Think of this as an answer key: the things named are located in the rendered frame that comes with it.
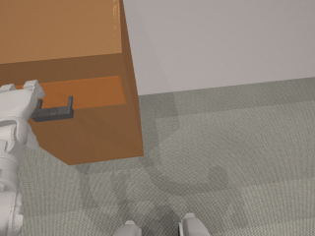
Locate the handle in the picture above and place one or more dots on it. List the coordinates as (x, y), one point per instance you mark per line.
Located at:
(53, 113)

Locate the cabinet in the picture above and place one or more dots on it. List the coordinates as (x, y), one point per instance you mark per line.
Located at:
(67, 40)

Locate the robot right thigh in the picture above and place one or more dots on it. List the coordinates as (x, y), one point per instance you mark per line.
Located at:
(192, 226)

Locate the left robot hand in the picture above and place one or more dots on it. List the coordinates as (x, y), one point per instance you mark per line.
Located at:
(21, 103)

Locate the left robot shin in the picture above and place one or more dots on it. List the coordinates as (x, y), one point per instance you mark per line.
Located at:
(130, 222)

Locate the left robot upper arm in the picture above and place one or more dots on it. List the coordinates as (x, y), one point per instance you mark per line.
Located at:
(11, 213)

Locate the left robot forearm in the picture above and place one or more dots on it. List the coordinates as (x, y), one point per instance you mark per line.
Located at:
(13, 139)

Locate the drawer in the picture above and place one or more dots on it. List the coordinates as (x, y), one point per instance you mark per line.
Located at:
(92, 92)

